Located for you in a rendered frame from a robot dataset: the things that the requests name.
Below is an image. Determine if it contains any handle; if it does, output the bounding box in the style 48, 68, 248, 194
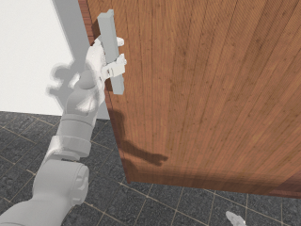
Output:
97, 9, 124, 95

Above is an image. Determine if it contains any robot right hand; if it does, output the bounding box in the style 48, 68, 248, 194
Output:
226, 211, 246, 226

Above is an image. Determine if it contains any wardrobe door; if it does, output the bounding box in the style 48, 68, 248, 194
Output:
87, 0, 301, 196
274, 170, 301, 193

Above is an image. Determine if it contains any left robot upper arm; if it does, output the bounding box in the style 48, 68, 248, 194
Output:
0, 159, 89, 226

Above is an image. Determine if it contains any left robot forearm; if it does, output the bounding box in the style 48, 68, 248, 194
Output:
32, 70, 105, 196

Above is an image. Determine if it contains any robot left hand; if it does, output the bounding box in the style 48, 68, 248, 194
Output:
84, 35, 127, 82

